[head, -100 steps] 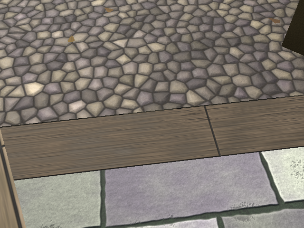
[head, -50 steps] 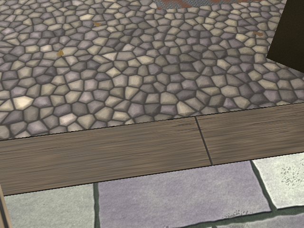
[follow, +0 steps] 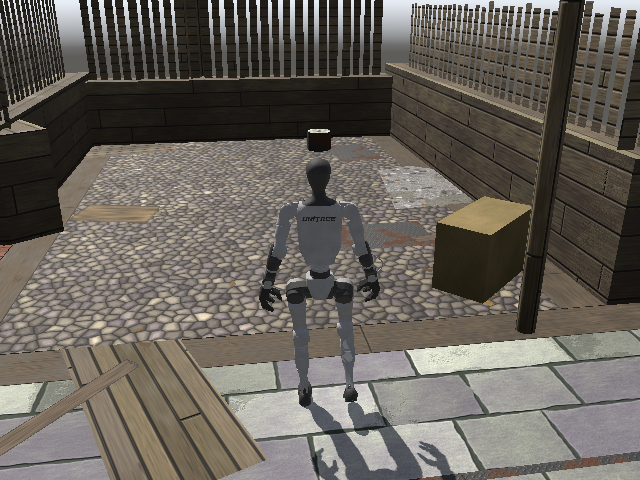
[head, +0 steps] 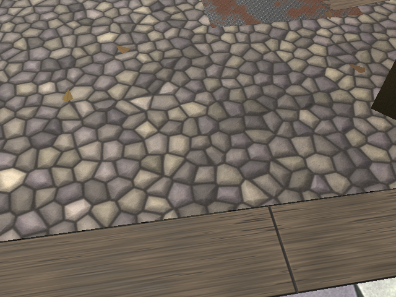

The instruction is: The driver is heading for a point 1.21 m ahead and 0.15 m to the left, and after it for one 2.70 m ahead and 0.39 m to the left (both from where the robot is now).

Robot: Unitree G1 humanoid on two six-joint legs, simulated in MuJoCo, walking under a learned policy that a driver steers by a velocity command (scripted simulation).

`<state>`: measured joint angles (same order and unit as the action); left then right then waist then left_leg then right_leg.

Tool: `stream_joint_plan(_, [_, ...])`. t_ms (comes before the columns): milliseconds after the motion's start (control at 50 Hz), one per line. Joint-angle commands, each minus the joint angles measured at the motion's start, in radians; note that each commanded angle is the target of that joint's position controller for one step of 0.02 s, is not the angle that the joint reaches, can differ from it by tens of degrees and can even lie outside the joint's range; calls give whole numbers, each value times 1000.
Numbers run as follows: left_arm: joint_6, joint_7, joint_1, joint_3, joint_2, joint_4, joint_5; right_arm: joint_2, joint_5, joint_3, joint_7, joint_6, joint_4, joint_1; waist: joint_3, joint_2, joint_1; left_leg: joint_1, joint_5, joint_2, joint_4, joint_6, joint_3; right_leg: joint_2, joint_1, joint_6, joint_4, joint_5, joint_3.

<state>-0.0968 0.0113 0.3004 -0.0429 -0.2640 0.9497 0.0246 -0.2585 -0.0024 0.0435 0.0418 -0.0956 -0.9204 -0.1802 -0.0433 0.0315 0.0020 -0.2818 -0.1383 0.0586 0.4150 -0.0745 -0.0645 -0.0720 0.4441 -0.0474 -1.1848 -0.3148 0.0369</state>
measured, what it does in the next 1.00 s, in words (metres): walks ahead: right foot, then left foot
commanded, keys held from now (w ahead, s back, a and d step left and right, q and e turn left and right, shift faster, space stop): w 1.00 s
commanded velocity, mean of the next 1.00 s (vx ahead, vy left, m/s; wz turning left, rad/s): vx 0.50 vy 0.00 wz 0.00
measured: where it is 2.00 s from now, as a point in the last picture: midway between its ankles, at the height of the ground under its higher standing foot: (202, 147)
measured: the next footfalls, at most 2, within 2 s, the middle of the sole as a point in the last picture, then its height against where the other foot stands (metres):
right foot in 0.38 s outside the picture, level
left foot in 0.90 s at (176, 233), level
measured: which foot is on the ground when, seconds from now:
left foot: down 0.00-0.38, up 0.40-0.88, down 0.90-1.00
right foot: up 0.00-0.36, down 0.38-0.92, up 0.94-1.00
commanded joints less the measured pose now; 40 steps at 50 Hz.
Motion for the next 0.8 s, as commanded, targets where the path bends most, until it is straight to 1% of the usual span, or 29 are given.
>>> stream_joint_plan(20, [14,9,83,-19,-47,-35,-8,-87,-2,14,2,-24,37,17,25,-107,-37,23,-8,-261,-307,-165,272,-88,95,6,36,71,37])
stream_joint_plan(60, [19,13,-2,-25,-65,-72,-18,-121,-2,20,-12,-26,19,-24,-11,-86,-27,29,31,-262,-334,-178,241,-100,177,31,134,156,30])
stream_joint_plan(100, [13,10,-90,-26,-67,-103,-24,-137,0,23,-27,-21,7,-69,-23,-69,-4,72,80,-255,-338,-169,212,-98,237,46,270,277,24])
stream_joint_plan(140, [3,1,-166,-19,-51,-126,-23,-144,5,23,-37,-14,1,-100,-27,-69,19,88,120,-228,-334,-144,161,-74,214,48,426,391,0])
stream_joint_plan(180, [-3,-9,-251,-10,-36,-149,-17,-156,12,24,-43,-10,-14,-151,-33,-64,51,112,118,-221,-335,-130,135,-45,178,49,538,457,-30])
stream_joint_plan(240, [-8,-28,-340,-2,-39,-182,-8,-160,20,25,-45,4,-42,-222,-50,-61,81,225,132,-256,-299,-130,139,-25,202,42,626,443,-31])
stream_joint_plan(280, [-13,-41,-381,-1,-50,-208,-6,-164,20,29,-47,19,-55,-249,-53,-64,81,319,179,-294,-253,-124,151,-16,228,23,666,379,-24])
stream_joint_plan(320, [-17,-51,-365,-8,-75,-217,-5,-176,20,36,-50,31,-55,-243,-29,-83,53,384,290,-320,-192,-107,159,2,187,-3,693,293,-30])
stream_joint_plan(340, [-19,-53,-319,-17,-97,-209,-5,-185,19,39,-51,36,-49,-226,4,-102,21,395,435,-316,-132,-96,151,27,105,-19,700,252,-51])
stream_joint_plan(360, [-20,-50,-207,-35,-129,-178,-5,-185,16,37,-50,43,-42,-204,75,-110,-44,380,601,-284,2,-77,121,61,-57,-45,720,252,-81])
stream_joint_plan(380, [-20,-42,-27,-60,-184,-126,-10,-157,8,25,-51,45,-28,-201,200,-97,-119,267,591,-230,217,-47,82,33,-331,-87,691,283,-52])
stream_joint_plan(400, [-15,-34,132,-86,-289,-98,-33,-66,-5,-6,-43,30,2,-287,379,76,-117,-103,240,-111,606,18,28,-228,-759,-224,672,245,322])
stream_joint_plan(420, [-8,-39,170,-77,-259,-78,-23,-17,4,-23,-36,5,-19,-334,477,215,-107,-342,-438,13,818,41,131,-346,-908,-312,826,92,684])
stream_joint_plan(440, [-8,-37,113,-51,-177,-87,-13,-139,36,8,-31,-14,1,-228,336,139,-119,-452,-422,-53,903,21,191,-301,-815,-252,864,19,596])
stream_joint_plan(460, [-8,-33,17,-41,-148,-107,-13,-162,51,15,-32,-26,27,-146,202,98,-95,-479,-320,-109,881,9,157,-267,-658,-212,892,83,446])
stream_joint_plan(480, [-8,-33,-53,-32,-122,-120,-19,-153,41,17,-38,-27,31,-106,129,33,-66,-441,-236,-151,825,14,134,-227,-513,-194,929,176,343])
stream_joint_plan(500, [-10,-37,-92,-25,-96,-125,-28,-140,28,23,-42,-18,29,-105,80,26,-32,-387,-181,-181,768,21,134,-188,-405,-179,966,240,264])
stream_joint_plan(520, [-12,-40,-105,-21,-84,-121,-35,-113,24,22,-42,-5,24,-129,75,44,-4,-328,-148,-197,741,27,136,-166,-342,-174,998,260,222])
stream_joint_plan(540, [-16,-43,-103,-23,-86,-115,-32,-85,21,18,-42,7,19,-147,70,43,9,-303,-134,-201,718,36,129,-156,-306,-182,1023,288,191])
stream_joint_plan(560, [-20,-43,-96,-25,-97,-106,-29,-73,19,17,-44,17,22,-147,58,39,19,-305,-118,-206,690,46,122,-151,-280,-190,1040,327,158])
stream_joint_plan(580, [-22,-40,-85,-30,-112,-97,-29,-73,15,18,-46,22,33,-124,42,34,22,-327,-85,-210,654,56,119,-149,-269,-197,1056,355,132])
stream_joint_plan(620, [-20,-28,-53,-35,-131,-78,-28,-79,7,20,-47,24,64,-47,16,21,7,-386,15,-214,537,75,114,-142,-281,-197,1074,389,95])
stream_joint_plan(640, [-16,-22,-40,-35,-134,-71,-26,-74,5,19,-45,21,76,-10,9,21,-2,-392,76,-211,466,79,110,-130,-286,-186,1077,390,70])
stream_joint_plan(700, [-10,-11,1,-37,-147,-51,-18,-53,9,10,-35,11,107,104,-12,23,-38,-336,228,-174,259,78,73,-97,-282,-156,1090,359,9])
stream_joint_plan(720, [-8,-9,25,-38,-154,-40,-15,-52,12,7,-32,10,116,139,-18,20,-51,-325,250,-163,219,77,63,-101,-297,-154,1091,338,6])
stream_joint_plan(760, [-2,-8,65,-41,-159,-16,-8,-56,17,5,-24,7,136,191,-33,21,-67,-338,249,-153,164,69,69,-129,-364,-154,1075,324,14])
stream_joint_plan(800, [10,-4,85,-45,-161,1,-4,-69,20,7,-13,3,158,225,-42,22,-65,-368,202,-152,126,47,85,-168,-449,-144,1036,347,25])
Velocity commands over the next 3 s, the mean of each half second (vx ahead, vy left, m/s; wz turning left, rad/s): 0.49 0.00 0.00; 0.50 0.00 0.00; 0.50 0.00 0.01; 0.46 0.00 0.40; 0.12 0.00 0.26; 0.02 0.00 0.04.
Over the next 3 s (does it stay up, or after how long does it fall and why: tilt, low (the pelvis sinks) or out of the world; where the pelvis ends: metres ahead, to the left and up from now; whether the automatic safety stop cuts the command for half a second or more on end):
stays up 1.29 0.03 0.00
